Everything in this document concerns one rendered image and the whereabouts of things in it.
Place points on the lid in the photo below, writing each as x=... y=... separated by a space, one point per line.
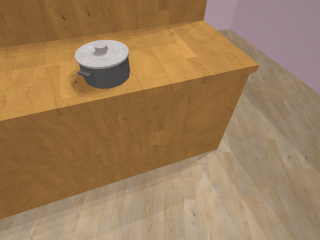
x=87 y=56

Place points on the knob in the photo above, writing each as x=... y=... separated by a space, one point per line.
x=101 y=47

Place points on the pot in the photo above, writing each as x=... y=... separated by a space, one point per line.
x=108 y=77

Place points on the table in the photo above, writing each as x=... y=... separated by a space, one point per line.
x=61 y=137

